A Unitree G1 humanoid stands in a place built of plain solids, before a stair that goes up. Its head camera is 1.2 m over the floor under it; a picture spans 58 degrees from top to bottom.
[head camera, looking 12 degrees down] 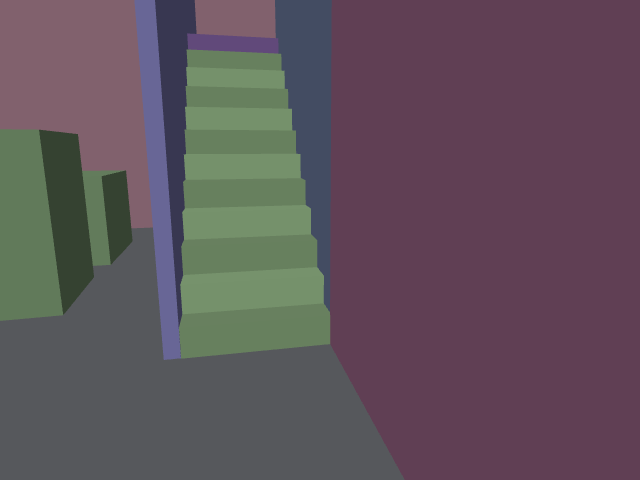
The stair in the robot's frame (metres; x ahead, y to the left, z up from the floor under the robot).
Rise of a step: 0.19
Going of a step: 0.21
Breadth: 0.90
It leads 12 degrees to the left of straight ahead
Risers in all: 12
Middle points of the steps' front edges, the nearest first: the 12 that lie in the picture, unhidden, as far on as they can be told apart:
2.42 0.37 0.19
2.62 0.41 0.38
2.83 0.46 0.58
3.04 0.50 0.77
3.24 0.55 0.96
3.45 0.60 1.15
3.66 0.64 1.35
3.87 0.69 1.54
4.07 0.73 1.73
4.28 0.78 1.92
4.49 0.82 2.11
4.69 0.87 2.31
